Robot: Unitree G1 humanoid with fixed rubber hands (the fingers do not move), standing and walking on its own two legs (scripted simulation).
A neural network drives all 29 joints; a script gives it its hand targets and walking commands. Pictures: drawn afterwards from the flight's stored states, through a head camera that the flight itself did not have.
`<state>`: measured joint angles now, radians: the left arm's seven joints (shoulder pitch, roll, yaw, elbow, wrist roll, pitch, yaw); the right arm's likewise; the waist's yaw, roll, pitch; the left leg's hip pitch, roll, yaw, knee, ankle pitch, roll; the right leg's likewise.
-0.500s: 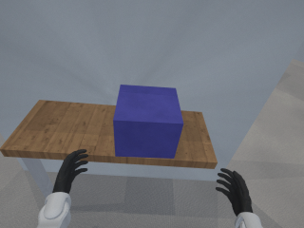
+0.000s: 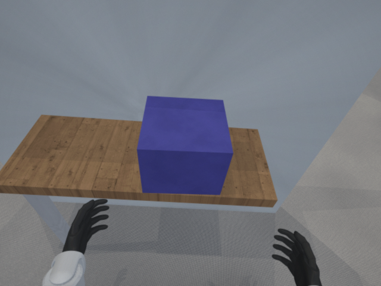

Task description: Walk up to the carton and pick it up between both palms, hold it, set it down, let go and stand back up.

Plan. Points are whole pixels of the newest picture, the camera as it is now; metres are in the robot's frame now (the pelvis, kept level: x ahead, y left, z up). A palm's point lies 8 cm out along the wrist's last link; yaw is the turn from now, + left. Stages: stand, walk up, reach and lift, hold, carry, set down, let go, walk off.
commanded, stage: set down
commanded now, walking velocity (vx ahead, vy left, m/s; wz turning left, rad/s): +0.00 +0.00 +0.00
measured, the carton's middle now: (183, 145) +0.50 +0.04 -0.02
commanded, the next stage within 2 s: let go in 1.14 s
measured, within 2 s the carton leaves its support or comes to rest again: neither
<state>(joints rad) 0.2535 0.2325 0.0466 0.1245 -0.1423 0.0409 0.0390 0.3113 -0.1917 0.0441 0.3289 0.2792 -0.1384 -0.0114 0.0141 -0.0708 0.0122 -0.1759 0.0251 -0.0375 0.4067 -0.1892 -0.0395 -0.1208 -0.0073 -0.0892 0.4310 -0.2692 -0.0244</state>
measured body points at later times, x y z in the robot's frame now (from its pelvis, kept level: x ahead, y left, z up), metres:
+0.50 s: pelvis +0.00 +0.00 +0.00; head -0.02 +0.03 +0.45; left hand +0.19 +0.24 -0.04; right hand +0.18 -0.21 -0.02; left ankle +0.02 +0.15 -0.74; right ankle -0.02 -0.10 -0.74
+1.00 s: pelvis +0.01 +0.00 +0.00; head +0.00 +0.02 +0.45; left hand +0.18 +0.24 -0.06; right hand +0.18 -0.22 -0.05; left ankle +0.02 +0.15 -0.74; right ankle -0.02 -0.10 -0.74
